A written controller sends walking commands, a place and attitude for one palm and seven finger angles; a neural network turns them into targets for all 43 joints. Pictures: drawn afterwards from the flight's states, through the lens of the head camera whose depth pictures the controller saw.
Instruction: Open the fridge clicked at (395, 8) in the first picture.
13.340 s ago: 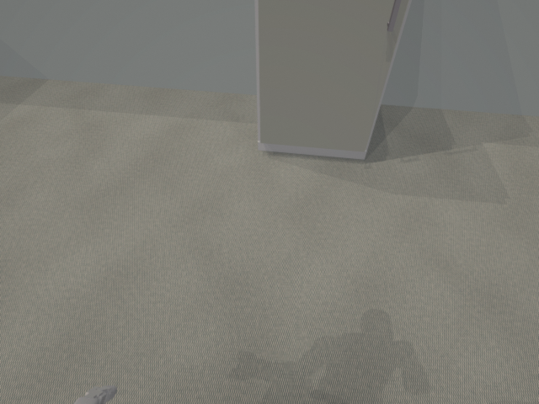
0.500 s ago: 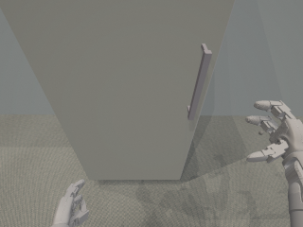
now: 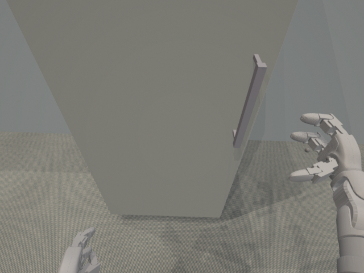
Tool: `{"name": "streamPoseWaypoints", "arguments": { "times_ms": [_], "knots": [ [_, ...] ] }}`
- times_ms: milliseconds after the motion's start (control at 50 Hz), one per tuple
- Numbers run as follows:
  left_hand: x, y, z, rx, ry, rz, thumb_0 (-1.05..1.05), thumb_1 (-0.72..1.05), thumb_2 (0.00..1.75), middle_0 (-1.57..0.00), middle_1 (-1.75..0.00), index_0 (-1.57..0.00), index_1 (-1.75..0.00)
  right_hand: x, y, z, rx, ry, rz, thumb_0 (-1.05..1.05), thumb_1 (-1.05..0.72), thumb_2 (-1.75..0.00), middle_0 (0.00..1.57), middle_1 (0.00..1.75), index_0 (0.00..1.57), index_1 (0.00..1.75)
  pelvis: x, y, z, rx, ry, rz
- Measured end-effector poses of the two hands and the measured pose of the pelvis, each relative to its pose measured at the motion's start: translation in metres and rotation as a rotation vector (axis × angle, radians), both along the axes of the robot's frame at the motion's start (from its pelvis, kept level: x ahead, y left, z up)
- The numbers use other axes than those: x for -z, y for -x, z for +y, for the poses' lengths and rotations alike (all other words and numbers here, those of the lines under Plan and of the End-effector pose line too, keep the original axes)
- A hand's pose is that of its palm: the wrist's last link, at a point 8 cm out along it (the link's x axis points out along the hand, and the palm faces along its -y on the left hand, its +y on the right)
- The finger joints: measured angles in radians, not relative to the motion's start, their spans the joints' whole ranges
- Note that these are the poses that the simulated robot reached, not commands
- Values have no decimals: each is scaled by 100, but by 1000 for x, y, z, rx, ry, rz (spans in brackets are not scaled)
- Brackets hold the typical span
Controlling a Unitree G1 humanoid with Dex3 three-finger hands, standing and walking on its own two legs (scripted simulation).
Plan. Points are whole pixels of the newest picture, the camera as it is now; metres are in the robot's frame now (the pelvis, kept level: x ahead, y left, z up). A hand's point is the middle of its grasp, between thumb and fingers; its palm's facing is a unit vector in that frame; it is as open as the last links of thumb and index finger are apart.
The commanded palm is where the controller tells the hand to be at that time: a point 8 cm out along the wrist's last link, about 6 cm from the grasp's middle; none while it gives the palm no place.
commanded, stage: move the hooked fingers beside the handle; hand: right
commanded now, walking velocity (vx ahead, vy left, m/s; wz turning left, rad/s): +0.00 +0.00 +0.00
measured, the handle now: (245, 106) +0.51 -0.14 +0.11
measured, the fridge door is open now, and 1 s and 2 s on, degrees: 0 0 0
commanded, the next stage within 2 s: feel for the door with the fingertips in 1.56 s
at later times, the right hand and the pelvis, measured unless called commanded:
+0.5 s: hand (286, 127) +0.41 -0.22 +0.13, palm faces +0.03 +1.00 +0.00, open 14.0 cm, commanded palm +0.39 -0.26 +0.13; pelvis +0.00 +0.00 -0.01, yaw +0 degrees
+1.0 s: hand (277, 119) +0.45 -0.21 +0.12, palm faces +0.03 +1.00 +0.01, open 14.0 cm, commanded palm +0.42 -0.25 +0.12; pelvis +0.01 -0.01 -0.01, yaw +1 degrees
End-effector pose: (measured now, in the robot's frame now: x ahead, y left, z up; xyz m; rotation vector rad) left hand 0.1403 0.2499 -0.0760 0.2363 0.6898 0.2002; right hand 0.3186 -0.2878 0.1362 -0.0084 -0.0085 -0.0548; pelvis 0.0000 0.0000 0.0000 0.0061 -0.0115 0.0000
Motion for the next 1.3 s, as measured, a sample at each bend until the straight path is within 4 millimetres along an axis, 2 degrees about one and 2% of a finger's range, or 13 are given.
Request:
{"name": "streamPoseWaypoints", "arguments": {
  "times_ms": [200,600,820,1000,1120,1300],
  "knots": [
    [6,13,4,-19,-4,47,1,91,89,-21,-30,-20,-30,3,-27,4,3,-7,22,-1,50,-30,30,120,30,120,2,3,1,1,-1,22],
    [24,68,10,-103,-7,227,1,91,89,-21,-30,-20,-30,10,-86,22,-21,-12,35,-1,50,-30,30,120,30,120,6,-1,-6,-10,-6,86],
    [28,83,7,-127,-3,285,1,91,89,-21,-30,-20,-30,12,-110,25,-20,-18,40,-1,50,-30,30,120,30,120,8,-4,-10,-16,-10,118],
    [30,83,4,-140,10,294,1,91,89,-21,-30,-20,-30,17,-111,27,-22,-23,37,-1,50,-30,30,120,30,120,8,-8,-12,-25,-10,126],
    [29,75,2,-127,10,282,1,91,89,-21,-30,-20,-30,17,-106,26,-16,-12,27,-1,50,-30,30,120,29,120,8,-9,-12,-19,-13,118],
    [28,62,1,-100,8,255,1,91,89,-21,-30,-20,-30,15,-110,31,-23,-18,34,-1,50,-30,30,120,30,120,9,-7,-11,-11,-13,122]
  ]
}}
